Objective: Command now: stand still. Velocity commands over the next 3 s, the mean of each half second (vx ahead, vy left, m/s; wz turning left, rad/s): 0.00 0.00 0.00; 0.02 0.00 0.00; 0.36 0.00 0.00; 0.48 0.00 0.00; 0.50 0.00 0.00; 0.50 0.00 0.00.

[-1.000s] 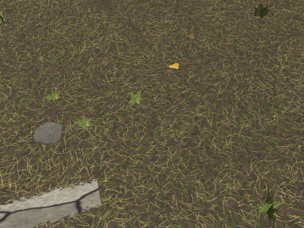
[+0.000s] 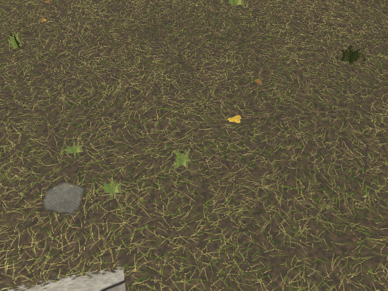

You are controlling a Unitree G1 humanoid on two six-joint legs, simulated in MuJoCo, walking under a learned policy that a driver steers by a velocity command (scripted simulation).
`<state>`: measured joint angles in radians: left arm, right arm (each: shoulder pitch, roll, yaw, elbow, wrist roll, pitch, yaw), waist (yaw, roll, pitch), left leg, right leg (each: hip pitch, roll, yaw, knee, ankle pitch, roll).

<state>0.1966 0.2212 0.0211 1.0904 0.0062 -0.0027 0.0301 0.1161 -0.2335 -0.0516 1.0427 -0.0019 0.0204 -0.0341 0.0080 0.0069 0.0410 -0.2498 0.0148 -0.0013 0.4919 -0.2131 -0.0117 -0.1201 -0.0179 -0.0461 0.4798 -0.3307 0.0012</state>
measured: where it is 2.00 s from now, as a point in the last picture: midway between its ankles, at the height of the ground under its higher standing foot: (196, 282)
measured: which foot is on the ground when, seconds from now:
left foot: down 0.00-1.00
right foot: down 0.00-1.00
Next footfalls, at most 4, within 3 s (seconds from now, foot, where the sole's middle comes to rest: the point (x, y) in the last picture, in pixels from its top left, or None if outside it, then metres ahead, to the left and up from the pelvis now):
1.66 right None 0.48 -0.10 -0.77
2.22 left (169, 217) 0.80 0.14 -0.77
2.78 right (227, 155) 1.11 -0.10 -0.77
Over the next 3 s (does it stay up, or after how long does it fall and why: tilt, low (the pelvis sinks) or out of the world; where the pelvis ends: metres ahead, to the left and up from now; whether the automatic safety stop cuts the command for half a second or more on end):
stays up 1.06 -0.02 0.01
